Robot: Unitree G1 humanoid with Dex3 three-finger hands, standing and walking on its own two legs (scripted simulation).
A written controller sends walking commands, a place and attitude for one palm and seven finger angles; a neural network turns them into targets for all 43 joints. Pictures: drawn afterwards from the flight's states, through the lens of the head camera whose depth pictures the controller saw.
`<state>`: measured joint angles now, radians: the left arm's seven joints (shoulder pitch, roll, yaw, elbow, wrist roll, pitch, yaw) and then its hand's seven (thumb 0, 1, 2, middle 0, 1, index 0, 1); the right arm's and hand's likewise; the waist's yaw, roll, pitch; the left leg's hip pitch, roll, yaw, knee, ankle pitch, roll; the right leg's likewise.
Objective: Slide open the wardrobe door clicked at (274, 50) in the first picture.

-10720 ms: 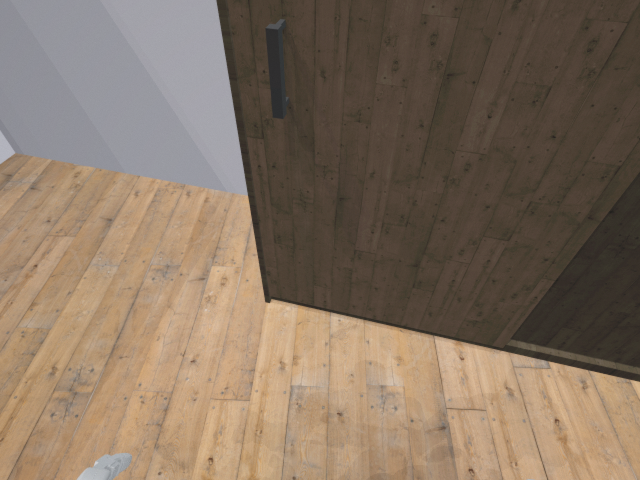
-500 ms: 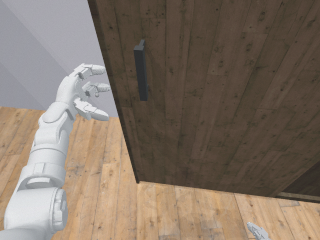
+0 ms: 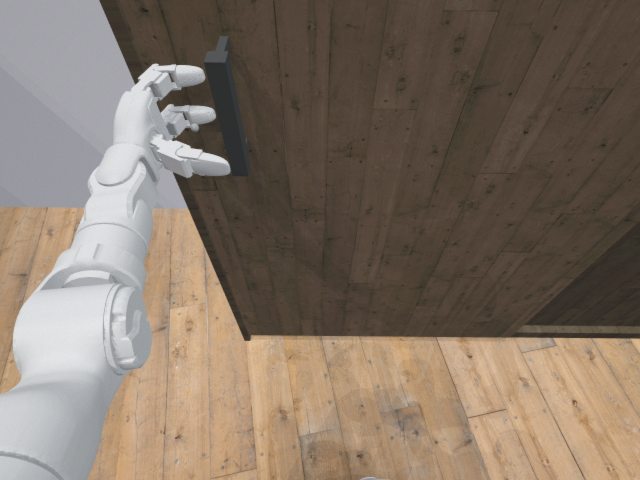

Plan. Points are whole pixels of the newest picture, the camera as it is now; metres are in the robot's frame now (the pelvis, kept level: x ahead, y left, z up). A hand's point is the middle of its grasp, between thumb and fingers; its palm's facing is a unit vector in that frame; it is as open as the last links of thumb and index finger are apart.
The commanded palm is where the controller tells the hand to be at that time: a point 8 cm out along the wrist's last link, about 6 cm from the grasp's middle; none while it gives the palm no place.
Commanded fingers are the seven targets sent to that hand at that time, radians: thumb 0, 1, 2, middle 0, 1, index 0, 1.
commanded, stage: move the hooked fingers beside the handle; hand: left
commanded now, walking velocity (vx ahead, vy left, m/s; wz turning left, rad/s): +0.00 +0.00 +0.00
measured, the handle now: (233, 111) +0.55 +0.07 +0.15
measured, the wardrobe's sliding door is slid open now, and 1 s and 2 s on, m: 0.00 0.00 0.00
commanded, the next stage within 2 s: feel for the door with the fingertips in 1.24 s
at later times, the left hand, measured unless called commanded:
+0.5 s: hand (183, 134) +0.50 +0.13 +0.16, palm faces -0.11 -0.99 +0.02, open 14.0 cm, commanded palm +0.48 +0.19 +0.15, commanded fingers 0.00 -0.50 0.30 -0.30 -1.20 -0.30 -1.20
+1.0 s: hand (182, 139) +0.50 +0.13 +0.15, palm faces -0.10 -0.99 +0.01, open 14.0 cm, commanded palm +0.48 +0.19 +0.16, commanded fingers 0.00 -0.50 0.30 -0.30 -1.20 -0.30 -1.20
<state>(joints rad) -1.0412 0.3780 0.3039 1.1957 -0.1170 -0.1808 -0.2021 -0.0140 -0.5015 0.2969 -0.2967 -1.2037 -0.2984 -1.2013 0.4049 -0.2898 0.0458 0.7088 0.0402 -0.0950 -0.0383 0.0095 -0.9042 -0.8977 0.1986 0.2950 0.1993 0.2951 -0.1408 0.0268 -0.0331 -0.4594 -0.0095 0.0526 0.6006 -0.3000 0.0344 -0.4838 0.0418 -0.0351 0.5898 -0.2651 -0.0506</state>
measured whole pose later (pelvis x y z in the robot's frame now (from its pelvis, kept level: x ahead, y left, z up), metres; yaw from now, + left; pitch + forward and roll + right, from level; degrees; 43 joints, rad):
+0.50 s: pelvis +0.00 +0.01 +0.00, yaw +1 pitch +10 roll -1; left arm -1.03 0.35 0.25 1.18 -0.13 -0.19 -0.21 -0.01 -0.50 0.30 -0.30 -1.20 -0.30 -1.20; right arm 0.36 -0.29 0.04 0.68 0.04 -0.10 -0.04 0.01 -0.90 -0.90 0.20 0.29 0.20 0.30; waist -0.12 0.03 -0.06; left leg -0.49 -0.02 0.04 0.63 -0.32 0.04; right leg -0.49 0.03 -0.05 0.60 -0.28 -0.04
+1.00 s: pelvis +0.01 +0.01 +0.00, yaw +1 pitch +9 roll -1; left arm -0.98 0.34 0.23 1.12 -0.14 -0.19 -0.20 -0.01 -0.50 0.30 -0.30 -1.21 -0.30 -1.20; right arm 0.40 -0.28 0.04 0.69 0.04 -0.07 -0.03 0.01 -0.90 -0.90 0.20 0.30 0.20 0.30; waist -0.11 0.03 -0.05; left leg -0.48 -0.02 0.04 0.64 -0.33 0.04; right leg -0.48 0.03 -0.05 0.61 -0.29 -0.04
